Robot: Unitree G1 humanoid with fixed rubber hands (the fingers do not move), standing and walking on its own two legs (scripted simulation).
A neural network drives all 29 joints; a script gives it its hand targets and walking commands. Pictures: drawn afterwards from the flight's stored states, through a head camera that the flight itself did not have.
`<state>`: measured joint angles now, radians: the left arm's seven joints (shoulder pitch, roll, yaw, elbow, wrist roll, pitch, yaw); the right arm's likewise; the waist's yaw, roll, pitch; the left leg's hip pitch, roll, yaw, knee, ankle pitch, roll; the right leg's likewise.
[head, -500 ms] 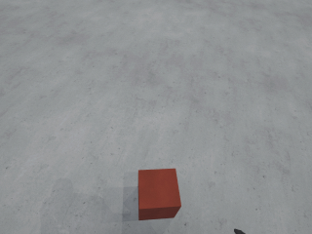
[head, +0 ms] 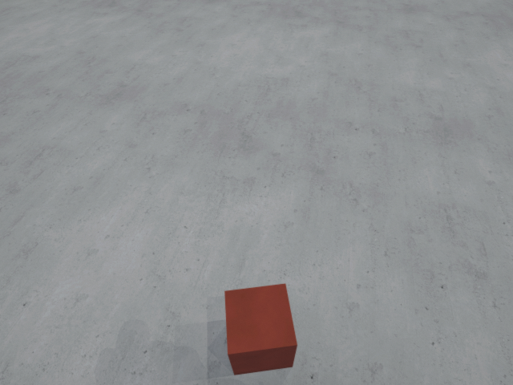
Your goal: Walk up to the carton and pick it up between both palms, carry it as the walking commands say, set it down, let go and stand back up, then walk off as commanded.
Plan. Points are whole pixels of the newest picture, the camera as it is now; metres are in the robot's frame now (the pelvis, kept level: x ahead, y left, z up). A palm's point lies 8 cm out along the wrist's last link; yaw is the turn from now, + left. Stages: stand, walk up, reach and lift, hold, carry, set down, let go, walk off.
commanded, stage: walk up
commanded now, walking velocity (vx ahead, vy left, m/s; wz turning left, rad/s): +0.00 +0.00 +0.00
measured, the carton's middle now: (259, 330) +0.44 +0.01 -0.65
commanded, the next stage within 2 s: stand in 0.56 s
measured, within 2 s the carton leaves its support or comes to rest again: neither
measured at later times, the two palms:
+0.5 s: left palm out of the picture +0.01 +0.27 -0.15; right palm out of the picture +0.11 -0.19 -0.14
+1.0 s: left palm out of the picture +0.01 +0.24 -0.14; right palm out of the picture +0.03 -0.20 -0.15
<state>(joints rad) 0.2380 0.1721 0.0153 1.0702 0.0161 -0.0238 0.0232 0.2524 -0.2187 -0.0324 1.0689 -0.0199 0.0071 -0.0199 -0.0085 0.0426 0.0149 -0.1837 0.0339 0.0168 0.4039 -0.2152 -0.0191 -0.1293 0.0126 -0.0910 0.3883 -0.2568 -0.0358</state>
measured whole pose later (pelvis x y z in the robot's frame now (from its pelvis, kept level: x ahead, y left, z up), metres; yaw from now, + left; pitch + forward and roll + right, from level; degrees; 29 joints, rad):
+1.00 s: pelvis +0.05 +0.02 +0.00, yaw +1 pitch -1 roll +1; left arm 0.32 0.14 0.00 1.20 0.02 -0.01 0.05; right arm 0.27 -0.15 -0.01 1.19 -0.01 -0.01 -0.04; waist -0.01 0.00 0.03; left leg -0.15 0.02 0.10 0.36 -0.19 0.00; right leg -0.03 -0.04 -0.10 0.33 -0.29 0.01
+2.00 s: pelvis +0.02 +0.01 -0.02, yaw -4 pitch +15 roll +1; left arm 0.10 0.05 0.05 0.52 0.01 0.61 0.04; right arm 0.04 -0.13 -0.02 0.57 -0.05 0.60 0.05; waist 0.03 0.00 -0.06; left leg -0.63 0.02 0.01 0.62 -0.24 -0.01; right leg -0.56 0.01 0.03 0.67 -0.36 -0.01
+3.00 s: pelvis -0.05 +0.02 -0.11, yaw -5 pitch +37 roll +0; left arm -0.71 0.07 0.29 0.66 0.02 0.22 0.12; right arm -0.90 -0.30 -0.22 0.91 -0.02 0.19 0.08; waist 0.07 -0.01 -0.06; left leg -1.41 0.02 -0.03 1.05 -0.27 -0.03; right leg -1.35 0.03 0.02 1.11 -0.40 0.00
